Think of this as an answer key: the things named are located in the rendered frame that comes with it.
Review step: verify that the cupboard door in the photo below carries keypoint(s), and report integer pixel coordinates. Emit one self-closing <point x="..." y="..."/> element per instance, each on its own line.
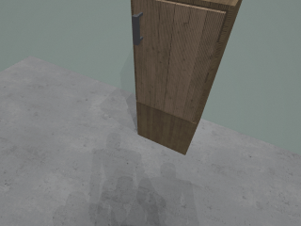
<point x="173" y="59"/>

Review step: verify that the handle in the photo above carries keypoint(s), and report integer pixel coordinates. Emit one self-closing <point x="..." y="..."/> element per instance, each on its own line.
<point x="136" y="28"/>

